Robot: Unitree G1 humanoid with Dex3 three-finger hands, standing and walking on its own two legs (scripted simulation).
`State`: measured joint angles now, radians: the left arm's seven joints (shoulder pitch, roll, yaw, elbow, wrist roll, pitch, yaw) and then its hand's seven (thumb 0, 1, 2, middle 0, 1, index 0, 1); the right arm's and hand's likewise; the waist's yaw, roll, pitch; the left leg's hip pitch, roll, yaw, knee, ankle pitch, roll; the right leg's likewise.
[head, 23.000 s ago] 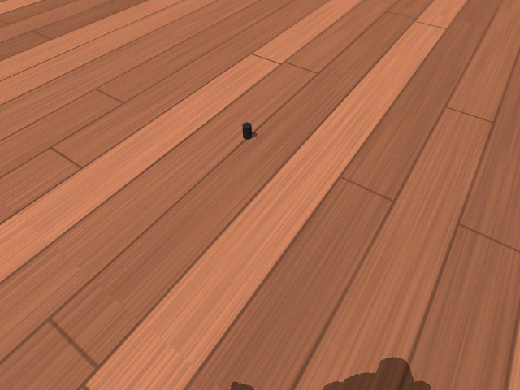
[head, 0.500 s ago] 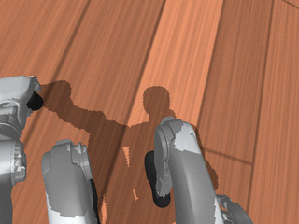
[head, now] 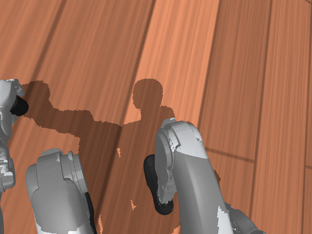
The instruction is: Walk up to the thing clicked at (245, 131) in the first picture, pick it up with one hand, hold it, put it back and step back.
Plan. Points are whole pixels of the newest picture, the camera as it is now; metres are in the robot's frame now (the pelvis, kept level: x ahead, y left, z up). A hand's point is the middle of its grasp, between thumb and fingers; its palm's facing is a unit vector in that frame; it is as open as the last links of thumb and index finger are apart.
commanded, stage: rest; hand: left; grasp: from above
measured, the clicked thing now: (12, 104) +0.46 +0.26 -0.24
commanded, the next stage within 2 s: open in 0.92 s
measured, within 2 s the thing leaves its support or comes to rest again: rests again in 0.28 s
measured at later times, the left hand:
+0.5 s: hand (8, 110) +0.44 +0.27 -0.24, palm faces -0.46 -0.13 -0.88, open 8.2 cm
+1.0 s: hand (9, 110) +0.44 +0.27 -0.24, palm faces -0.47 -0.13 -0.87, open 8.2 cm
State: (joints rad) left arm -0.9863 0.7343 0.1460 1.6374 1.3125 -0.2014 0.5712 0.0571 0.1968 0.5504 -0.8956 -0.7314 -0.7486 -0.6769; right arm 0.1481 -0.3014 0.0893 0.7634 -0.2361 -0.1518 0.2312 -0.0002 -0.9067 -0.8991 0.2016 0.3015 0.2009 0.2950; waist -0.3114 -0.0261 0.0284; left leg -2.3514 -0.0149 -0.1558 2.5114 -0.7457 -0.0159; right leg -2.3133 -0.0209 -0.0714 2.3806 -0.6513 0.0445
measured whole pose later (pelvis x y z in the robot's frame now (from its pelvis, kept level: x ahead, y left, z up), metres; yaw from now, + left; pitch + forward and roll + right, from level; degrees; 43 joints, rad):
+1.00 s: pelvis -0.01 +0.01 -0.01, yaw -3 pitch +28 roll -12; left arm -1.05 0.89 0.15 1.84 1.35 -0.23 0.67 0.06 0.20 0.55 -0.95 -0.73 -0.75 -0.67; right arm 0.11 -0.34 0.19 0.74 -0.29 -0.25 0.31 0.00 -0.91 -0.90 0.20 0.30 0.20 0.29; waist -0.38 -0.08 0.11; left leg -2.34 -0.01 -0.21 2.57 -0.74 0.00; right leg -2.28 0.00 -0.11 2.39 -0.62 0.07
